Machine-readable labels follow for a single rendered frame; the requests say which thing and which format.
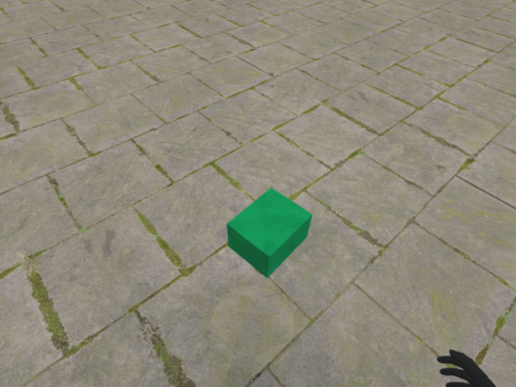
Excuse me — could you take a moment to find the right robot hand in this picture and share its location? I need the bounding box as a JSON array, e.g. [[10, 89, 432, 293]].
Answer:
[[437, 350, 496, 387]]

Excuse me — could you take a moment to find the carton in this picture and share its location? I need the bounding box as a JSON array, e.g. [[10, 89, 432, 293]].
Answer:
[[227, 188, 312, 278]]

